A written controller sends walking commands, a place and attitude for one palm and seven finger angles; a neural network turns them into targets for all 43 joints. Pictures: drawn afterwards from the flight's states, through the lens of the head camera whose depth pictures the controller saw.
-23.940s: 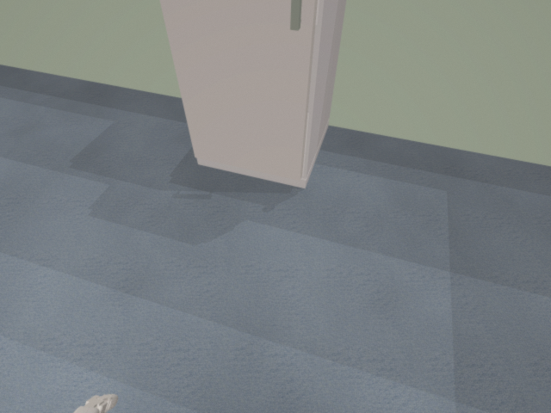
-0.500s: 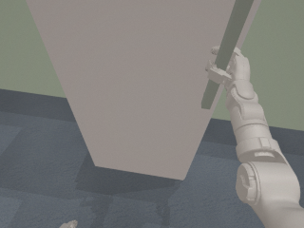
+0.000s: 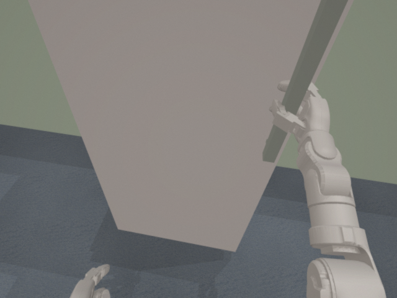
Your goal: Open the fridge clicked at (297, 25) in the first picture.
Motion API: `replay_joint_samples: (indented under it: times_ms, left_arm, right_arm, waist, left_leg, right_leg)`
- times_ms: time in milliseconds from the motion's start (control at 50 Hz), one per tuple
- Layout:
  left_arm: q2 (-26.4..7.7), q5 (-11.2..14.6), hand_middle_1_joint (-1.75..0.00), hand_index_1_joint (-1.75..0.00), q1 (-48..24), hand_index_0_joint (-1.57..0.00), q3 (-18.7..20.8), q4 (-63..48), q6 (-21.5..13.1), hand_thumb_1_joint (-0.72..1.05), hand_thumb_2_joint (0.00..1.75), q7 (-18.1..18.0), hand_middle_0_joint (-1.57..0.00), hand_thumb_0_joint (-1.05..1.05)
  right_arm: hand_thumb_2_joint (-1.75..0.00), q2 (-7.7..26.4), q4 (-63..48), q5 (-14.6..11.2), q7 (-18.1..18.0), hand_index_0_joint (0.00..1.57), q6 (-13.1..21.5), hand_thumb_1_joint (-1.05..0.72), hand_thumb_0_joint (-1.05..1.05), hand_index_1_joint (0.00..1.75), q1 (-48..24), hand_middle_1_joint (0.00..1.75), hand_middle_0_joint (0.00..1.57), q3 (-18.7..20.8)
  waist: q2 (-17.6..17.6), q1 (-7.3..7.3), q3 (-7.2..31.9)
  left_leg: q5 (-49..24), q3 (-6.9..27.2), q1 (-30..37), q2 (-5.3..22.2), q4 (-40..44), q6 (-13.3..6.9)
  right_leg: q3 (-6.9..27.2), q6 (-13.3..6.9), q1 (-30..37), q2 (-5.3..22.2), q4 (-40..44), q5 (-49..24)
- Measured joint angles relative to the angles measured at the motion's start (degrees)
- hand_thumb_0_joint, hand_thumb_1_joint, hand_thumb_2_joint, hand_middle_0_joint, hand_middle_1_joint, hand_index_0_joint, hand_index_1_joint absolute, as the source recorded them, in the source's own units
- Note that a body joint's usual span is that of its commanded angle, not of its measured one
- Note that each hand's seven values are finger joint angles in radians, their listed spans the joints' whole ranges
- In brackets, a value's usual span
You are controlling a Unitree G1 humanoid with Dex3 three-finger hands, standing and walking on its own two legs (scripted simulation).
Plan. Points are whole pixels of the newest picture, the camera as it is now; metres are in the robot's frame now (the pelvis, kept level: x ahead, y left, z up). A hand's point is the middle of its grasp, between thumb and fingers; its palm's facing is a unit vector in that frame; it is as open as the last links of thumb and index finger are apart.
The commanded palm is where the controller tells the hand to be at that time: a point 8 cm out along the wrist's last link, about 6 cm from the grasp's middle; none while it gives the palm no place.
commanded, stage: pull the door a little, standing still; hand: right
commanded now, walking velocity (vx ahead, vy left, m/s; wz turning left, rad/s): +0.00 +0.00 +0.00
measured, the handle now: (292, 89) +0.47 -0.13 +0.23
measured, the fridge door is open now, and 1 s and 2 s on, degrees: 1 23 52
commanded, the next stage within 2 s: walk backward, drawing the door open in 0.24 s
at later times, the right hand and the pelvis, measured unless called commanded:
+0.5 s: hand (275, 152) +0.32 -0.08 +0.19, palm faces +0.00 +0.99 -0.12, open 7.1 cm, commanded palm +0.29 -0.14 +0.20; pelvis -0.01 +0.01 +0.00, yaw -1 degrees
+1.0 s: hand (252, 208) +0.22 -0.04 +0.18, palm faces +0.00 +0.98 -0.21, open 7.9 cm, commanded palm +0.19 -0.09 +0.20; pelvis -0.10 +0.06 -0.01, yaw -5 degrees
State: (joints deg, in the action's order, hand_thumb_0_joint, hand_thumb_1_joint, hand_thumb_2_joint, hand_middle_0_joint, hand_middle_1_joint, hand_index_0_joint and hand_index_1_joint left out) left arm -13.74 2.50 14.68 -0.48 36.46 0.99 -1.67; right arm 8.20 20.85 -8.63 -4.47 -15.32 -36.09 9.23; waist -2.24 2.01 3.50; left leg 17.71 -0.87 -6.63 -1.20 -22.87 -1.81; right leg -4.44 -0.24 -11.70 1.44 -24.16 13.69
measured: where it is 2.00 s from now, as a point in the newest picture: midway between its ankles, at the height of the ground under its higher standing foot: outside the picture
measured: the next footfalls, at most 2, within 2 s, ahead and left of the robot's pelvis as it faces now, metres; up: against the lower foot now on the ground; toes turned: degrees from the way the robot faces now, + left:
right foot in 1.18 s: -0.08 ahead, -0.06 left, +0.00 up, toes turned -15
left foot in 1.44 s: -0.04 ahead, +0.32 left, +0.00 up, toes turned -26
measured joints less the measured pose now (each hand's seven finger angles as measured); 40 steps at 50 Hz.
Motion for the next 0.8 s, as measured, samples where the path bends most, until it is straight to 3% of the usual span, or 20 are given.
replay_joint_samples:
  times_ms: [180,360,380,460,560,680,800]
  left_arm:
    - [0.00,-0.49,-0.30,-0.30,-3.77,-0.20,-0.52,-0.27,1.94,0.91,0.90,-0.74,-0.20,0.01]
    - [0.69,-0.40,-0.30,-0.30,-5.33,-0.20,-1.71,-3.36,3.54,0.91,0.90,0.25,-0.20,0.01]
    - [0.62,-0.50,-0.30,-0.30,-5.75,-0.20,-1.99,-3.99,3.81,0.91,0.90,0.07,-0.20,0.01]
    - [0.67,-1.71,-0.30,-0.30,-8.26,-0.20,-1.67,-5.31,5.37,0.91,0.90,-0.63,-0.20,0.01]
    - [1.29,-2.19,-0.30,-0.30,-9.67,-0.20,-0.76,-6.15,6.88,0.91,0.90,-0.88,-0.20,0.01]
    - [2.40,-2.17,-0.30,-0.30,-8.48,-0.20,-0.45,-6.28,6.21,0.91,0.90,-0.78,-0.20,0.01]
    - [3.42,-1.97,-0.30,-0.30,-6.30,-0.20,-0.56,-5.00,4.33,0.91,0.90,-0.75,-0.20,0.01]
  right_arm:
    - [-0.73,-1.82,-4.64,-0.20,-0.06,0.38,-4.11,-0.65,0.01,1.40,1.95,1.40,0.35,-2.66]
    - [-0.69,-2.37,-19.47,-0.96,1.17,0.34,-6.31,-0.63,-0.01,1.38,14.58,1.40,0.38,-5.40]
    - [-0.69,-1.73,-21.35,-0.46,1.25,0.33,-5.46,-0.63,-0.01,1.38,15.94,1.40,0.38,-6.33]
    - [-0.69,0.66,-25.16,1.13,1.01,0.30,4.78,-0.57,-0.04,1.37,20.53,1.40,0.41,-9.49]
    - [-0.69,2.19,-30.99,2.57,0.14,0.21,11.52,-0.58,-0.07,1.31,24.72,1.40,0.42,-11.21]
    - [-0.67,3.25,-34.43,3.52,-0.52,0.16,14.70,-0.59,-0.09,1.28,27.24,1.39,0.41,-11.19]
    - [-0.66,3.70,-35.46,4.60,-0.85,0.12,15.55,-0.60,-0.10,1.25,27.63,1.37,0.39,-11.30]
  waist:
    - [0.12,-1.78,0.21]
    - [-0.16,-2.49,1.27]
    - [-0.36,-2.42,0.94]
    - [-1.29,-2.22,-1.43]
    - [-1.07,-1.85,-4.97]
    - [-1.67,0.03,-7.64]
    - [-1.88,1.87,-9.01]
  left_leg:
    - [0.71,-1.75,1.41,0.33,-0.27,-0.18]
    - [1.31,-1.52,3.17,0.47,-0.22,-0.47]
    - [1.56,-1.61,3.24,0.33,-0.12,-0.47]
    - [0.88,-1.77,1.28,-0.48,-0.65,-0.57]
    - [0.24,-1.57,-1.57,-0.59,-2.65,-0.58]
    - [-1.01,-2.43,-3.27,-1.13,-3.32,-1.33]
    - [-2.23,-4.22,-4.86,-1.67,-4.18,-1.97]
  right_leg:
    - [1.85,0.17,0.79,-0.53,-0.18,0.10]
    - [2.26,0.24,2.83,-0.82,0.45,-0.21]
    - [2.38,0.15,2.43,-0.70,-0.29,0.10]
    - [2.76,-0.49,-1.05,0.12,-4.00,-0.04]
    - [2.56,0.43,-2.40,0.36,-3.17,-1.41]
    - [3.36,1.09,-3.99,0.85,-3.15,-3.03]
    - [5.11,2.62,-4.96,1.32,-1.85,-4.71]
